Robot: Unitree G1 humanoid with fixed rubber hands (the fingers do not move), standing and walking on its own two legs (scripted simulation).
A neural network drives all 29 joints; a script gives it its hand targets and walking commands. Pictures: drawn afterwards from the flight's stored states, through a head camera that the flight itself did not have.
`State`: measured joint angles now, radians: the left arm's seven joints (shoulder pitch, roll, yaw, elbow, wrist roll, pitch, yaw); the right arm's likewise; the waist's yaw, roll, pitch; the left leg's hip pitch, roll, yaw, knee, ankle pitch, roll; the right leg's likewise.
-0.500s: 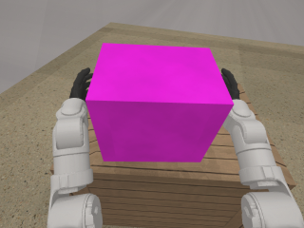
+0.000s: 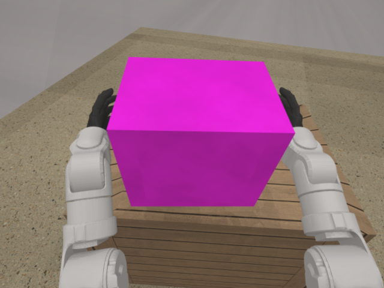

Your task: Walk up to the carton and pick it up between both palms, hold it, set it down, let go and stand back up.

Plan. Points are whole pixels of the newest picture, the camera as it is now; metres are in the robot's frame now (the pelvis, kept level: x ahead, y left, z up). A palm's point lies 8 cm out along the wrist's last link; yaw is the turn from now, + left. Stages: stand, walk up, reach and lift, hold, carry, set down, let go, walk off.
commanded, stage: hold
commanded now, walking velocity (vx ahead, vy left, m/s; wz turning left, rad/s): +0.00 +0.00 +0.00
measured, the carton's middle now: (195, 136) +0.38 +0.01 +0.15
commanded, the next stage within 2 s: set down in 1.02 s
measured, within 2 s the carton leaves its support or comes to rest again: neither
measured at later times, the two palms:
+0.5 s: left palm (97, 129) +0.35 +0.19 +0.20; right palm (288, 127) +0.35 -0.18 +0.19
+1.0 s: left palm (99, 129) +0.35 +0.19 +0.20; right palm (288, 125) +0.36 -0.18 +0.19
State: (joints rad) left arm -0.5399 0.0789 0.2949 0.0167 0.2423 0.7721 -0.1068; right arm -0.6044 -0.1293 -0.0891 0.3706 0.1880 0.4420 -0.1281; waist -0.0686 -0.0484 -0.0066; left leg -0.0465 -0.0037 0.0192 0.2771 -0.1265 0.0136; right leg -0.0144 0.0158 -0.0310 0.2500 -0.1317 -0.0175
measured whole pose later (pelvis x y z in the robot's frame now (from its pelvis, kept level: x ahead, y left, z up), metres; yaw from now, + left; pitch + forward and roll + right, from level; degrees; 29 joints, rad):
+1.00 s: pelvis +0.00 +0.00 +0.00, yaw +1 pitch -6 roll +0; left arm -0.54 0.06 0.31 -0.01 0.25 0.78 -0.11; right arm -0.60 -0.13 -0.09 0.37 0.19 0.43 -0.13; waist -0.07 -0.05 0.00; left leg -0.04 0.00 0.00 0.29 -0.14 0.01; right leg 0.00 0.02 -0.05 0.25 -0.14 -0.02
